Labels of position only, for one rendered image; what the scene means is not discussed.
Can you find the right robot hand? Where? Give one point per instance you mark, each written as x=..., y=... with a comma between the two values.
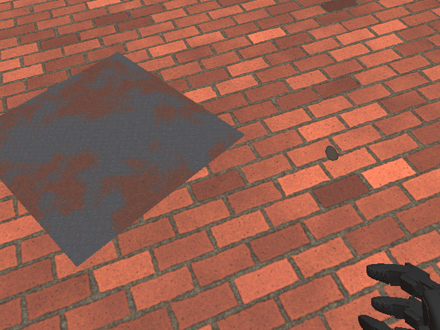
x=420, y=315

